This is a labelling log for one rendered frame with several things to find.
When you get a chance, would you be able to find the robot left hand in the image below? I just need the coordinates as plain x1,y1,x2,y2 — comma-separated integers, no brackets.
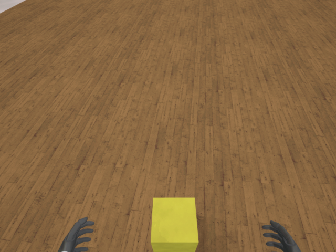
58,217,95,252

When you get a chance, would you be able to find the robot right hand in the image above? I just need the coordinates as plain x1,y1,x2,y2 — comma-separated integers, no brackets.
262,220,301,252

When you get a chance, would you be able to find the carton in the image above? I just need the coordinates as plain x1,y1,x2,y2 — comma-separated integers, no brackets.
151,198,198,252

